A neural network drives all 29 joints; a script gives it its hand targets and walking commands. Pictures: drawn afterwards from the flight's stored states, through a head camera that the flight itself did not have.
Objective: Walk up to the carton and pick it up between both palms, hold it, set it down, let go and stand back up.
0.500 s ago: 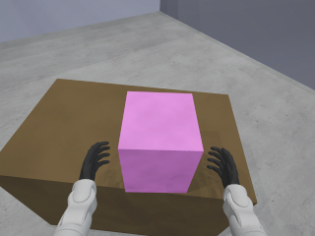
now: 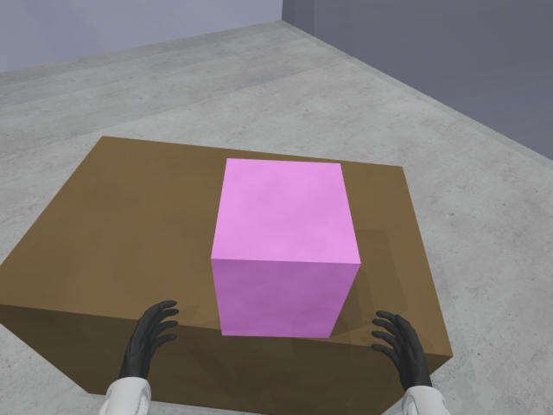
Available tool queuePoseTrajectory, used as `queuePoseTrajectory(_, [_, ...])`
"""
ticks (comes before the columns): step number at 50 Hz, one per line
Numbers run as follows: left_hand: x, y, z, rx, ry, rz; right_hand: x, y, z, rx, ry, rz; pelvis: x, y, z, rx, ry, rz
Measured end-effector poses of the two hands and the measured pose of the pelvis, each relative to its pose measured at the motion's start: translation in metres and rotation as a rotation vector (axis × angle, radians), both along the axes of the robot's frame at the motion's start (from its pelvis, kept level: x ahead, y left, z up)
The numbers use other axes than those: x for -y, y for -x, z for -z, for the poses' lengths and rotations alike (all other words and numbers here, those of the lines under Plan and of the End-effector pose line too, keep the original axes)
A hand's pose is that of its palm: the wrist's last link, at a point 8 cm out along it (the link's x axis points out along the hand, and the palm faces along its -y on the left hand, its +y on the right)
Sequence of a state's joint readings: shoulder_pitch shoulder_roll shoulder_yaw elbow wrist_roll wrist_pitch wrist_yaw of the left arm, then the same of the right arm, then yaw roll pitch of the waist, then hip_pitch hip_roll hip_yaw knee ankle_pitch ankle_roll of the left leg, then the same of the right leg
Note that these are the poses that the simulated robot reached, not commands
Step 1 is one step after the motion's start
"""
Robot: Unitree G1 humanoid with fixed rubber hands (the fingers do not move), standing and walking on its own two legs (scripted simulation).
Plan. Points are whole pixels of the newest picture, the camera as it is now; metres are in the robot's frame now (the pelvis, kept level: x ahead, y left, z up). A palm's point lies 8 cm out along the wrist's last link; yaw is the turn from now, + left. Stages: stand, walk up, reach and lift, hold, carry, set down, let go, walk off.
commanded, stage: set down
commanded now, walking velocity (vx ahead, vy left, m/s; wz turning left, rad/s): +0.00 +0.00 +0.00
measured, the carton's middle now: (279, 251) +0.40 -0.02 -0.02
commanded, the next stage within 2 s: let go in 0.70 s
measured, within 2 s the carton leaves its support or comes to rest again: neither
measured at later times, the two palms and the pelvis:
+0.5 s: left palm (125, 393) +0.18 +0.20 -0.06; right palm (411, 391) +0.18 -0.21 -0.06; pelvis +0.00 -0.01 +0.00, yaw +0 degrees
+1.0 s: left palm out of the picture +0.16 +0.22 -0.08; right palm (422, 414) +0.15 -0.22 -0.07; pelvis +0.00 +0.00 +0.00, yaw -1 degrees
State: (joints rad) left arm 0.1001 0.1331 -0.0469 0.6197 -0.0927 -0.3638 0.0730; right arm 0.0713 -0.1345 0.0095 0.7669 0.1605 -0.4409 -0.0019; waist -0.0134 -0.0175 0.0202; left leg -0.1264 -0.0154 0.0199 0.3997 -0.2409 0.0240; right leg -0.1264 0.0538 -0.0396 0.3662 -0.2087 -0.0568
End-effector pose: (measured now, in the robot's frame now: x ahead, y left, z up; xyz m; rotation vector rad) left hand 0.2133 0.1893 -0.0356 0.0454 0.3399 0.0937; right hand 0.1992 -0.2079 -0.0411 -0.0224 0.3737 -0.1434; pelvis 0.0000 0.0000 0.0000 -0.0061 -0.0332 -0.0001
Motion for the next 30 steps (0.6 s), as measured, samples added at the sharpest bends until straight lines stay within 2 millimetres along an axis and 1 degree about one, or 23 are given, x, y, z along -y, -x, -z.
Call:
queuePoseTrajectory(9, [0.000, 0.011, 0.010, -0.072, -0.006, 0.007, -0.002, 0.014, 0.008, -0.054, 0.003, -0.003, 0.003, 0.002, 0.000, 0.011, -0.005, 0.006])
queuePoseTrajectory(22, [-0.012, 0.029, 0.019, -0.193, -0.032, 0.003, -0.002, 0.018, 0.014, -0.131, 0.039, -0.030, 0.006, -0.002, -0.002, 0.014, -0.007, 0.006])
queuePoseTrajectory(30, [-0.020, 0.040, 0.023, -0.266, -0.046, -0.001, -0.001, 0.026, 0.019, -0.190, 0.063, -0.043, 0.004, -0.004, -0.002, 0.020, -0.004, 0.007])
